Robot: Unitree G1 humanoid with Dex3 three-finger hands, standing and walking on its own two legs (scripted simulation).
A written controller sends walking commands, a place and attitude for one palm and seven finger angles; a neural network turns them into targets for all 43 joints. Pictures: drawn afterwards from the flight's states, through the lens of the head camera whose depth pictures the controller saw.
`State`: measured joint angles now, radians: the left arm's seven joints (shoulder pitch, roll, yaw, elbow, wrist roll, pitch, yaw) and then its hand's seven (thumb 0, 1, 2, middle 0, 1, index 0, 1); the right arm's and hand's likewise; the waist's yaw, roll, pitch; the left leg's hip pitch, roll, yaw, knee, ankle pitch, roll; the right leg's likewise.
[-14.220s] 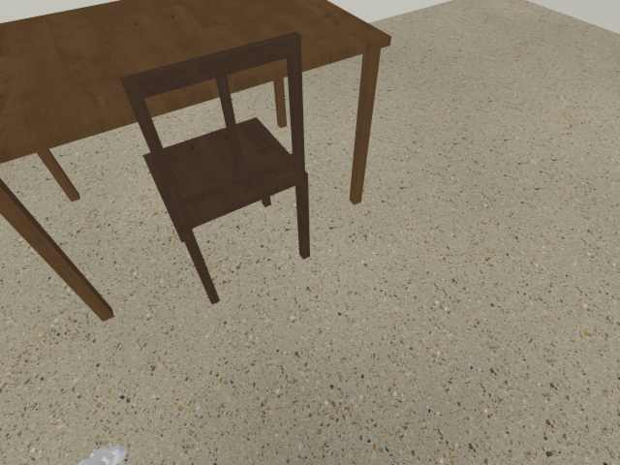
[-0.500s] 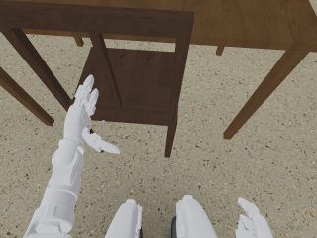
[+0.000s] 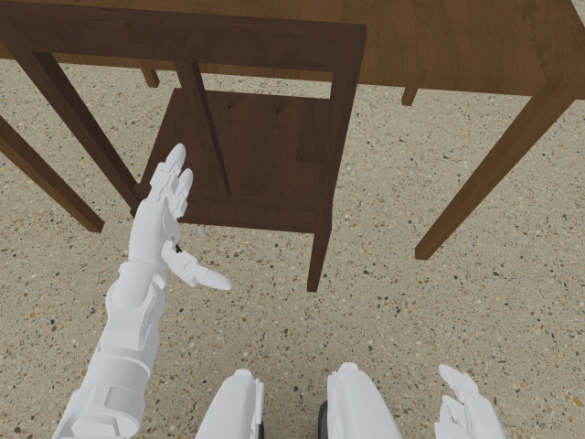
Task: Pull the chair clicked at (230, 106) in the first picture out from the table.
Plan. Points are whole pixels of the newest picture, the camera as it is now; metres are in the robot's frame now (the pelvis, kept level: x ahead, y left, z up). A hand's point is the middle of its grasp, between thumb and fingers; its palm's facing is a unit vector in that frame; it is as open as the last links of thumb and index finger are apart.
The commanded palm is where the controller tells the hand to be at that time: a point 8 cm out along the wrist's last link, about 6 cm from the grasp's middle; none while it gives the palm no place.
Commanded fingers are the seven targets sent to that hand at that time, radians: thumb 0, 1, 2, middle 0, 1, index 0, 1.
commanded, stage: push the fingers through the gap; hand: left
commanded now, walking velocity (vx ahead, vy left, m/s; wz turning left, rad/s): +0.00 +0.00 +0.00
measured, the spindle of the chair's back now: (209, 141) +0.53 +0.14 +0.03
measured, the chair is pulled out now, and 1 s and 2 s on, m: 0.00 0.00 0.00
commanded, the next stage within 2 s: hook a spindle and tug to test in 1.70 s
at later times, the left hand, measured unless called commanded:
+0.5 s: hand (204, 203) +0.42 +0.14 +0.03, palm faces -0.08 -1.00 -0.05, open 16.9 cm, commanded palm +0.40 +0.19 +0.03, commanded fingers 0.00 -0.50 0.30 -0.06 -0.08 -0.06 -0.08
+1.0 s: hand (208, 176) +0.47 +0.13 +0.03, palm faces -0.06 -1.00 -0.05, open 16.9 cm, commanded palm +0.45 +0.19 +0.03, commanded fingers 0.00 -0.50 0.30 -0.06 -0.08 -0.06 -0.08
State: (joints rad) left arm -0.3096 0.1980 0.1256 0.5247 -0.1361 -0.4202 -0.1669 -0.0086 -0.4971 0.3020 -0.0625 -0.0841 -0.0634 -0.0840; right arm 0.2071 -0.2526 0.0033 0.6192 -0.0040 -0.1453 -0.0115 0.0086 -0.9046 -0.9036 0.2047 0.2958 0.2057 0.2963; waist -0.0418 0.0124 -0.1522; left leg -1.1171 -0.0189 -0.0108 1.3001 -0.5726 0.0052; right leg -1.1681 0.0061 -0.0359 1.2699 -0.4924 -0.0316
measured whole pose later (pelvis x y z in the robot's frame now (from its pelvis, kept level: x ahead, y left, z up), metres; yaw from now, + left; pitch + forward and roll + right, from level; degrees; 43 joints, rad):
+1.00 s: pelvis +0.00 +0.00 -0.01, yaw -1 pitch +26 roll +0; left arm -0.70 0.30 0.27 0.94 -0.09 -0.46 -0.15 -0.01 -0.50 0.30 -0.06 -0.08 -0.06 -0.08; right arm 0.28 -0.26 0.01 0.67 -0.02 -0.13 0.01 0.01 -0.91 -0.90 0.20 0.30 0.21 0.30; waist -0.11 0.02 -0.15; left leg -1.20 -0.01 0.00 1.31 -0.57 0.01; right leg -1.25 0.02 -0.03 1.28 -0.48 -0.03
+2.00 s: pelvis +0.00 +0.01 -0.01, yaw -1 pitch +27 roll -1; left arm -0.82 0.34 0.29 1.06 -0.07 -0.48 -0.15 -0.01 -0.50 0.30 -0.12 -0.25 -0.12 -0.25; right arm 0.30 -0.26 0.01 0.66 -0.04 -0.08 0.04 0.00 -0.91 -0.90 0.20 0.30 0.21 0.30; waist -0.14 0.02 -0.15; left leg -1.24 -0.01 -0.01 1.33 -0.57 0.01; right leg -1.28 0.02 -0.04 1.27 -0.47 -0.02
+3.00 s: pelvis +0.01 +0.00 +0.00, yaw -2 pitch +27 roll +0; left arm -0.73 0.30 0.30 0.95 -0.07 -0.45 -0.13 0.01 0.74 0.80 -0.45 -1.45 -0.42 -1.45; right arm 0.29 -0.25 0.01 0.64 -0.03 -0.07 0.04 0.00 -0.91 -0.90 0.20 0.30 0.20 0.30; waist -0.14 0.02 -0.16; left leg -1.20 0.00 0.01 1.30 -0.58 0.01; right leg -1.25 0.03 -0.01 1.26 -0.48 -0.03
